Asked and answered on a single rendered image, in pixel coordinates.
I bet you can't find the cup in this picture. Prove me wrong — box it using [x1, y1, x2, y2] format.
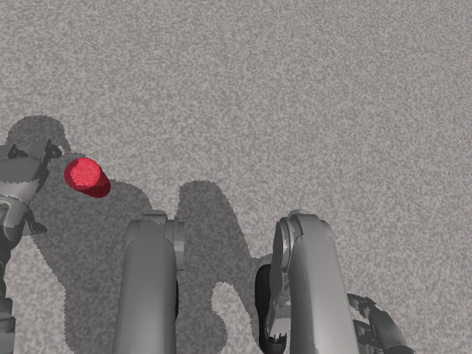
[64, 158, 111, 198]

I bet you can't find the left robot arm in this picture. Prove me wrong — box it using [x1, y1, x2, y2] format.
[0, 196, 29, 354]

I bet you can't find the right robot foot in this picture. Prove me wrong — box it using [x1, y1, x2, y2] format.
[254, 264, 287, 354]

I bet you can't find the right robot hand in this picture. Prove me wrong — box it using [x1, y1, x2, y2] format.
[347, 294, 408, 354]

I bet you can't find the left robot hand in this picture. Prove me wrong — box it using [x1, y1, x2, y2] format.
[0, 139, 62, 236]

